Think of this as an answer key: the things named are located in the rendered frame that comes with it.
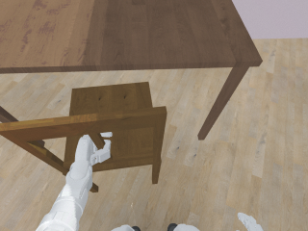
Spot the right robot hand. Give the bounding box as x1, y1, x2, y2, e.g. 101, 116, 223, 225
237, 212, 264, 231

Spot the table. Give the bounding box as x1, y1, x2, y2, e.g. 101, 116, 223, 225
0, 0, 263, 146

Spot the chair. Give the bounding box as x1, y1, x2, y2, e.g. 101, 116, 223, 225
0, 82, 167, 193

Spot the robot left forearm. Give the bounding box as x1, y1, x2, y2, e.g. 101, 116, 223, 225
36, 160, 93, 231

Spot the left robot hand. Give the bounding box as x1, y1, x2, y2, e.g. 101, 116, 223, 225
74, 132, 113, 166

